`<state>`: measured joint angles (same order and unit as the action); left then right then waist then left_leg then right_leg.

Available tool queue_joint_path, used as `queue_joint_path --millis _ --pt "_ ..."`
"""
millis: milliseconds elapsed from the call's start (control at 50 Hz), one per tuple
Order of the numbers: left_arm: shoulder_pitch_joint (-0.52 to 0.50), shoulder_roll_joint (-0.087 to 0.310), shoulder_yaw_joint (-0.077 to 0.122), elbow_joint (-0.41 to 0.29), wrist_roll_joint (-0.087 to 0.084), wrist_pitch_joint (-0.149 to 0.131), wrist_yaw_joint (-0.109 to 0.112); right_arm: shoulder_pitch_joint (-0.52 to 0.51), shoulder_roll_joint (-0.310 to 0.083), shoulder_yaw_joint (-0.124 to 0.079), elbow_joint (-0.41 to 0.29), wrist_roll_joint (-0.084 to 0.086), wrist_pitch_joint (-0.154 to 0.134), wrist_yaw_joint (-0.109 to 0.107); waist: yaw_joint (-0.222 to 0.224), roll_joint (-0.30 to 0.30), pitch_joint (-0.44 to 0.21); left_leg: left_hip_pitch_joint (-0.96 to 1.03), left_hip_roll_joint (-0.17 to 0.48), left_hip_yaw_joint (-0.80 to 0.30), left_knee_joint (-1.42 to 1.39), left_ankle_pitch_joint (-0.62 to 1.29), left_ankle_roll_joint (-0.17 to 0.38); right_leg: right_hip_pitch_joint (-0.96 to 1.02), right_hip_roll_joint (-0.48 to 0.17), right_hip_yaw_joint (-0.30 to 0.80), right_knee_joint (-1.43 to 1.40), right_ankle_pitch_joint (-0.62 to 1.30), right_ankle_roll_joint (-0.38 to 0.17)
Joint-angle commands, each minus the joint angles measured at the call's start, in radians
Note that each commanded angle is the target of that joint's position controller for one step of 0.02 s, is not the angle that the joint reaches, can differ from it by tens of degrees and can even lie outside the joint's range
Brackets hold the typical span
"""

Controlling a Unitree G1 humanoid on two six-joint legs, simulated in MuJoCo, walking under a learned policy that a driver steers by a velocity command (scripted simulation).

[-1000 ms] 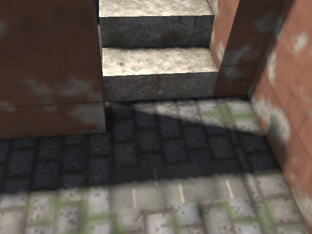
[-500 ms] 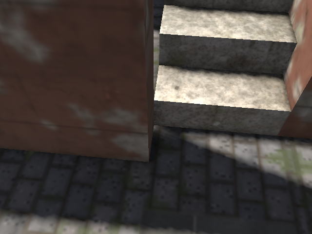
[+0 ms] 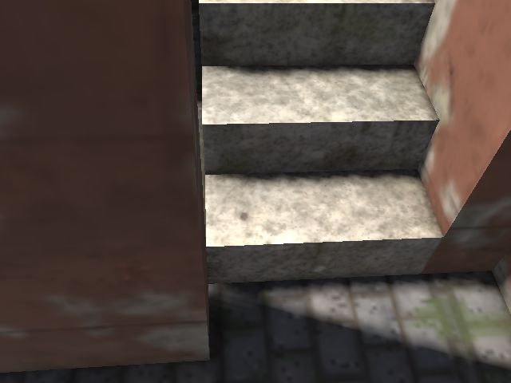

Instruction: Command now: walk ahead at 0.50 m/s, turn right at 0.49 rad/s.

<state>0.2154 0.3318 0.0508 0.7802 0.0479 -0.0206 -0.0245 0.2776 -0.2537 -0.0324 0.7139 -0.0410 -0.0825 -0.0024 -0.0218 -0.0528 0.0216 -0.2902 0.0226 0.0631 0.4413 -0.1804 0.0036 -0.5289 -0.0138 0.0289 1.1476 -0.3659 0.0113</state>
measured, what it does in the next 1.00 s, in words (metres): walks ahead, turning right: right foot, then left foot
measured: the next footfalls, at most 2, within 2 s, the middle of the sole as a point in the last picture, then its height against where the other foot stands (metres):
right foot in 0.30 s outside the picture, level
left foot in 0.78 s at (296, 352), level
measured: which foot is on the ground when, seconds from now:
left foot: down 0.00-0.32, up 0.34-0.76, down 0.78-1.00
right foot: up 0.00-0.28, down 0.30-0.78, up 0.80-1.00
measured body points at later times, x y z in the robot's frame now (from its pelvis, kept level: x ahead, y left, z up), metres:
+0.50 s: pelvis +0.20 -0.10 +0.00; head +0.24 -0.14 +0.45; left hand +0.38 +0.14 -0.10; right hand +0.26 -0.39 -0.12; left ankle +0.26 +0.06 -0.65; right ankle +0.18 -0.15 -0.74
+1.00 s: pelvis +0.40 -0.15 +0.00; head +0.45 -0.17 +0.45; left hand +0.53 +0.06 -0.15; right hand +0.35 -0.41 -0.14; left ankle +0.52 -0.10 -0.74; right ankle +0.33 -0.26 -0.71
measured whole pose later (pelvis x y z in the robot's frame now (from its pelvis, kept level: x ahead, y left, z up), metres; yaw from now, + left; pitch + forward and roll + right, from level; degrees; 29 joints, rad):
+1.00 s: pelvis +0.40 -0.15 +0.00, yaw -25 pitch +0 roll -1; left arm 0.26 0.22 0.01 0.97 0.02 -0.02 0.03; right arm 0.23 -0.23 0.02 0.94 0.00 -0.05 -0.03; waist 0.03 0.00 0.11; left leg -0.34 -0.04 -0.06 0.43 -0.09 0.03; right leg -0.30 0.05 0.07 0.72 -0.45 0.02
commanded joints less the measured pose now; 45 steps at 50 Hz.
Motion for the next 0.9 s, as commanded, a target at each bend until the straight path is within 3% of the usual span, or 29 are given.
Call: queue_joint_path --millis 20,60,100,160,200,240,260,280,300,320,340,360,380,400,440,460,500,540,600,660,680,720,760,780,800,820,840,860,900 --pt "-0.013 0.023 0.003 -0.072 -0.004 0.028 -0.023 0.068 -0.132 -0.039 -0.012 0.007 -0.026 0.013 0.016 0.165 -0.086 0.163 0.294 -0.204 -0.216 0.267 0.175 -0.101 -0.062 0.033 -0.038 0.078 -0.015" --pt "-0.116 0.033 0.011 -0.097 0.004 0.032 -0.032 0.104 -0.111 -0.041 0.007 0.008 -0.031 0.005 -0.015 0.112 -0.019 0.192 0.313 -0.205 -0.302 0.043 0.172 -0.172 -0.073 0.047 -0.13 0.175 -0.025" --pt "-0.133 0.003 0.004 -0.119 0.006 0.033 -0.019 0.085 -0.16 -0.059 0.015 0.005 -0.042 0.001 0.011 0.139 0.005 0.187 0.305 -0.134 -0.303 0.076 0.162 -0.147 -0.083 0.016 -0.205 0.207 -0.008" --pt "-0.18 0.007 0.007 -0.15 -0.002 0.035 -0.021 0.081 -0.16 -0.066 0.02 0.008 -0.042 0.007 0.009 0.163 0.016 0.144 0.264 -0.017 -0.286 0.071 0.12 -0.022 -0.072 -0.044 -0.364 0.208 -0.017" --pt "-0.214 0.011 0.011 -0.174 0.002 0.033 -0.023 0.105 -0.161 -0.068 0.027 0.011 -0.03 -0.001 -0.011 0.19 0.023 0.165 0.265 0.018 -0.254 0.061 0.103 0.017 -0.052 -0.103 -0.425 0.14 -0.04" --pt "-0.248 0.038 0.019 -0.191 -0.001 0.035 -0.047 0.109 -0.199 -0.077 0.026 0.001 0.002 -0.021 -0.046 0.19 -0.001 0.243 0.277 0.021 -0.198 -0.017 0.106 0.02 -0.025 -0.139 -0.507 0.05 -0.079" --pt "-0.245 0.028 0.018 -0.199 0.012 0.03 -0.049 0.135 -0.191 -0.073 0.049 0.014 0.005 -0.027 -0.025 0.174 0.014 0.235 0.305 0.026 -0.137 0.122 0.103 0.063 -0.014 -0.148 -0.529 0.084 -0.107" --pt "-0.16 0.031 0.024 -0.178 0.015 0.017 -0.045 0.125 -0.196 -0.072 0.053 0.017 0.011 -0.029 0.021 0.137 -0.028 0.226 0.272 0.09 0.019 0.278 0.084 0.17 0.021 -0.152 -0.61 0.08 -0.135" --pt "0.028 0.081 0.048 -0.108 0.02 0.0 -0.038 0.119 -0.182 -0.063 0.041 0.009 0.017 -0.023 0.088 0.055 -0.135 0.127 0.204 0.158 0.297 0.374 0.051 0.406 0.052 -0.125 -0.639 0.054 -0.172" --pt "0.178 0.219 0.085 -0.091 0.015 -0.006 -0.015 0.093 -0.098 -0.032 -0.045 0.008 0.015 -0.01 0.146 -0.193 -0.248 -0.219 0.106 0.19 0.654 0.029 -0.016 0.692 -0.22 0.298 -0.744 -0.147 -0.263" --pt "0.166 0.308 0.103 -0.104 -0.019 0.002 -0.001 0.04 -0.059 -0.022 -0.104 -0.009 0.006 -0.002 0.118 -0.314 -0.253 -0.509 -0.01 0.024 0.813 -0.385 -0.035 0.776 -0.328 0.716 -0.946 -0.102 -0.327" --pt "0.13 0.247 0.094 -0.114 -0.019 0.012 0.008 0.002 -0.104 -0.031 -0.087 -0.01 0.009 -0.002 0.118 -0.092 -0.164 -0.568 0.058 -0.08 0.874 -0.279 -0.024 0.74 -0.328 0.611 -0.932 0.007 -0.312" --pt "0.115 0.162 0.07 -0.101 -0.04 0.007 0.018 -0.029 -0.133 -0.046 -0.078 0.013 0.006 -0.001 0.104 -0.011 -0.05 -0.555 0.091 -0.075 0.837 -0.186 -0.018 0.64 -0.284 0.441 -0.887 0.158 -0.291" --pt "0.061 0.12 0.056 -0.105 -0.038 0.0 0.023 -0.009 -0.124 -0.044 -0.063 0.016 0.007 0.0 0.055 0.026 -0.012 -0.476 0.116 -0.087 0.755 -0.127 -0.019 0.538 -0.215 0.333 -0.881 0.31 -0.252" --pt "0.014 0.094 0.04 -0.099 -0.035 -0.008 0.023 -0.002 -0.114 -0.037 -0.058 -0.019 0.034 0.007 0.016 -0.001 -0.044 -0.378 0.112 -0.052 0.744 -0.148 -0.051 0.477 -0.139 0.235 -0.884 0.558 -0.254" --pt "0.032 0.09 0.038 -0.09 -0.041 -0.015 0.021 -0.004 -0.104 -0.034 -0.064 -0.019 0.047 0.011 0.009 0.003 -0.068 -0.372 0.102 -0.048 0.742 -0.148 -0.062 0.483 -0.128 0.211 -0.872 0.644 -0.265" --pt "0.102 0.099 0.048 -0.059 -0.065 -0.044 0.013 -0.07 -0.115 -0.03 -0.089 -0.02 0.066 0.014 0.02 0.005 -0.057 -0.382 0.095 -0.079 0.664 -0.073 -0.062 0.456 -0.12 0.222 -0.903 0.555 -0.255" --pt "0.152 0.117 0.059 -0.032 -0.058 -0.058 0.008 -0.153 -0.108 -0.023 -0.114 -0.03 0.068 0.014 0.029 -0.013 -0.012 -0.438 0.079 -0.058 0.559 0.002 -0.052 0.451 -0.122 0.247 -0.935 0.544 -0.256" --pt "0.202 0.074 0.055 -0.008 -0.051 -0.077 0.011 -0.262 -0.109 -0.014 -0.125 -0.02 0.051 0.026 0.067 -0.004 -0.01 -0.451 0.053 -0.069 0.387 0.115 -0.038 0.509 -0.104 0.258 -0.944 0.541 -0.239" --pt "0.209 0.078 0.063 0.021 -0.051 -0.088 0.02 -0.337 -0.104 -0.003 -0.133 -0.001 0.018 0.03 0.064 -0.02 -0.003 -0.282 -0.006 -0.069 0.173 0.168 -0.022 0.472 -0.077 0.256 -0.92 0.623 -0.179" --pt "0.187 0.091 0.066 0.024 -0.053 -0.085 0.02 -0.317 -0.115 -0.004 -0.117 0.011 0.024 0.024 0.042 -0.04 -0.02 -0.204 -0.016 -0.068 0.131 0.142 -0.011 0.468 -0.063 0.248 -0.886 0.686 -0.16" --pt "0.18 0.095 0.066 0.024 -0.047 -0.082 0.026 -0.198 -0.138 -0.002 -0.032 -0.009 0.021 0.013 0.044 0.003 -0.074 -0.08 -0.048 -0.064 0.044 0.178 0.031 0.522 -0.056 0.238 -0.771 0.901 -0.108" --pt "0.19 0.075 0.049 0.065 -0.061 -0.092 0.029 -0.012 -0.167 -0.012 0.032 -0.022 -0.014 -0.01 -0.04 0.008 -0.131 0.128 -0.041 -0.043 -0.041 0.253 0.086 0.503 -0.028 0.208 -0.536 1.024 -0.078" --pt "0.167 0.036 0.027 0.049 -0.066 -0.088 0.028 0.077 -0.186 -0.015 0.052 -0.022 -0.032 -0.029 -0.072 0.062 -0.183 0.309 0.094 -0.131 -0.036 0.492 0.111 0.372 0.015 0.193 -0.368 0.764 -0.061" --pt "0.331 -0.084 -0.002 0.039 -0.105 -0.087 0.047 0.127 -0.286 -0.042 0.055 -0.029 -0.035 -0.034 -0.01 0.332 -0.31 0.583 0.44 -0.499 0.092 1.164 0.326 0.11 0.163 0.107 -0.011 0.071 -0.019" --pt "0.322 -0.028 -0.003 0.082 -0.08 -0.073 0.061 0.12 -0.179 -0.019 0.102 0.023 -0.038 -0.026 0.007 0.223 -0.364 0.492 0.462 -0.606 0.022 1.375 0.379 0.123 0.179 0.127 0.04 -0.17 -0.027" --pt "0.238 0.018 0.006 0.092 -0.054 -0.057 0.063 0.062 -0.119 0.0 0.104 0.04 -0.043 -0.018 0.018 0.105 -0.282 0.398 0.391 -0.482 0.029 1.293 0.338 0.144 0.124 0.172 0.038 -0.138 -0.036" --pt "0.159 0.024 0.001 0.101 -0.038 -0.049 0.06 -0.025 -0.074 0.017 0.104 0.044 -0.043 -0.02 0.022 0.048 -0.236 0.296 0.328 -0.397 -0.005 1.185 0.287 0.182 0.087 0.166 -0.037 -0.102 -0.033" --pt "0.124 -0.011 -0.014 0.128 -0.015 -0.028 0.053 -0.119 -0.067 0.038 0.131 0.047 -0.023 -0.03 0.075 0.099 -0.156 0.113 0.215 -0.278 -0.051 1.045 0.209 0.318 0.047 0.083 -0.277 -0.069 -0.013"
